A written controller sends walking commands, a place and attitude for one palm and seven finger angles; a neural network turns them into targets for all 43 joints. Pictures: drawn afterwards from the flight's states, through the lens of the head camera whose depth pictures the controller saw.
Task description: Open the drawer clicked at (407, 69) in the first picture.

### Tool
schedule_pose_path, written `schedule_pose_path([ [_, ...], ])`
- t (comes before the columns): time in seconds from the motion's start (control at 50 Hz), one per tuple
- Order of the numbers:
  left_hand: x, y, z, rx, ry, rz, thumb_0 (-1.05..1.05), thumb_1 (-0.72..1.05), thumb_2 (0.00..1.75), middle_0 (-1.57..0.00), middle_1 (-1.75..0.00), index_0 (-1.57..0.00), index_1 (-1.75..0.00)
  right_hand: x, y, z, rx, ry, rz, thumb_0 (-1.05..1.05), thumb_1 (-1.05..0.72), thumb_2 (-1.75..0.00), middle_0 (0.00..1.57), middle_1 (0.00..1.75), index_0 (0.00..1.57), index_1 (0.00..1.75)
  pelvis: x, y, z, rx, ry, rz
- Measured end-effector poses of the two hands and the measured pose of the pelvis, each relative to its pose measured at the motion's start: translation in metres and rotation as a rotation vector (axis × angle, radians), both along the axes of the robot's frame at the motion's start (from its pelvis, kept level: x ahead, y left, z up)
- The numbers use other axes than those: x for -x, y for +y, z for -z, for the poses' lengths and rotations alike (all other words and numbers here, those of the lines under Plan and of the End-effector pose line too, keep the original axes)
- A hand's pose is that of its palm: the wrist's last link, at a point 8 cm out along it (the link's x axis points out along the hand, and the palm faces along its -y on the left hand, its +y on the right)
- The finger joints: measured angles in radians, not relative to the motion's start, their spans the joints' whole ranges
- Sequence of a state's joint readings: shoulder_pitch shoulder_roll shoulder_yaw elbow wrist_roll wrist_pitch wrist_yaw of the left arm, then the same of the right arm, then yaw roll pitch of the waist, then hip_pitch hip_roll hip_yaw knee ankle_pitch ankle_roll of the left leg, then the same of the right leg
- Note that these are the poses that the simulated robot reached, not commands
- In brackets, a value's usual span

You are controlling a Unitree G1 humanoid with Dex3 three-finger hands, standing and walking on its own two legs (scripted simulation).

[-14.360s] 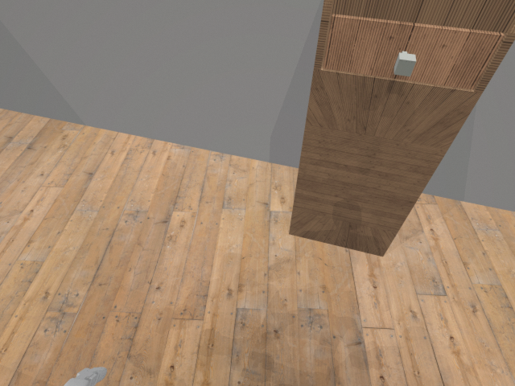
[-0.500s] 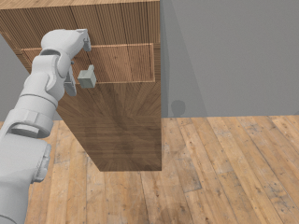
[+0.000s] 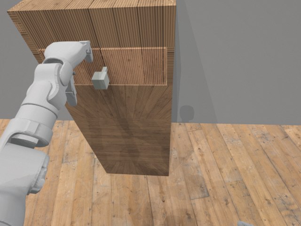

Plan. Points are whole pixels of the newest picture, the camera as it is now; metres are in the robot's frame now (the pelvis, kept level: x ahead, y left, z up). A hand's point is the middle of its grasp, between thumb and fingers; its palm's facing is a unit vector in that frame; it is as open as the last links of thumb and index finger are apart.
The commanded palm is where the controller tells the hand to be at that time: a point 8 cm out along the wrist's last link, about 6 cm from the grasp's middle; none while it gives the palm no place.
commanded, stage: move the hooked fingers above the handle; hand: left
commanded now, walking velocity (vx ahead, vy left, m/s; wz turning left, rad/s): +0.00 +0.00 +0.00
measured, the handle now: (102, 76) +0.52 +0.18 +0.13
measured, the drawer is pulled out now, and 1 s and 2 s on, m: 0.00 0.00 0.00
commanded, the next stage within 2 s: lift the fingers back up to retry in 0.98 s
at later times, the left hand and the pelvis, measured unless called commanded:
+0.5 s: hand (86, 82) +0.44 +0.19 +0.17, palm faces -0.16 +0.04 -0.99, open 13.8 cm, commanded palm +0.44 +0.18 +0.25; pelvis -0.01 +0.01 +0.00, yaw +1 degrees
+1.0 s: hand (85, 83) +0.44 +0.20 +0.17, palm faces -0.13 +0.03 -0.99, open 13.8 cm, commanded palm +0.45 +0.19 +0.25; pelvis -0.01 +0.00 +0.00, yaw +1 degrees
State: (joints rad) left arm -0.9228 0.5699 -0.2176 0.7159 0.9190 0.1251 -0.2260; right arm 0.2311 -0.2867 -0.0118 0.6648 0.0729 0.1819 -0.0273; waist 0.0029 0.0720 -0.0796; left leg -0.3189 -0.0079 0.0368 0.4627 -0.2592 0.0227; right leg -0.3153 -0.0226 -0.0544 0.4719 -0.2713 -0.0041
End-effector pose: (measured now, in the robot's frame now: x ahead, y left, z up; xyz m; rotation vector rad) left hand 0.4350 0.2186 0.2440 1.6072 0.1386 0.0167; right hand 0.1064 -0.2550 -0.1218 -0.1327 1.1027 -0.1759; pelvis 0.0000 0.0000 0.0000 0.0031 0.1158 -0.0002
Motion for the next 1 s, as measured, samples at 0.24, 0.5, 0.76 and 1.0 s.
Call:
schedule_pose_path([
  [0.24, 0.004, -0.036, -0.010, 0.088, -0.224, 0.278, 0.00, -0.49, 0.30, -0.31, -1.21, -0.33, -1.20, -0.011, 0.014, -0.008, 0.025, -0.069, -0.019, 0.00, -0.90, -0.90, 0.20, 0.30, 0.20, 0.29, 0.008, 0.010, 0.001, 0.004, -0.003, 0.015],
  [0.5, 0.008, -0.028, 0.021, 0.014, 0.086, 0.141, 0.00, -0.49, 0.30, -0.31, -1.20, -0.32, -1.20, 0.028, 0.020, 0.008, -0.013, 0.060, -0.006, 0.00, -0.90, -0.90, 0.20, 0.30, 0.20, 0.30, 0.008, 0.013, 0.001, 0.001, -0.002, -0.015],
  [0.76, -0.016, -0.021, -0.025, 0.036, -0.233, 0.076, 0.00, -0.49, 0.30, -0.31, -1.21, -0.32, -1.20, 0.027, 0.010, 0.002, 0.003, 0.000, 0.029, 0.00, -0.90, -0.90, 0.20, 0.30, 0.20, 0.30, 0.017, 0.006, 0.000, -0.002, 0.015, 0.041],
  [1.0, 0.012, -0.024, 0.021, 0.018, 0.056, 0.159, 0.00, -0.49, 0.30, -0.32, -1.20, -0.31, -1.22, 0.027, -0.011, -0.004, 0.069, 0.022, 0.021, 0.00, -0.90, -0.90, 0.20, 0.30, 0.20, 0.30, 0.011, -0.001, 0.000, 0.001, -0.016, -0.011],
])
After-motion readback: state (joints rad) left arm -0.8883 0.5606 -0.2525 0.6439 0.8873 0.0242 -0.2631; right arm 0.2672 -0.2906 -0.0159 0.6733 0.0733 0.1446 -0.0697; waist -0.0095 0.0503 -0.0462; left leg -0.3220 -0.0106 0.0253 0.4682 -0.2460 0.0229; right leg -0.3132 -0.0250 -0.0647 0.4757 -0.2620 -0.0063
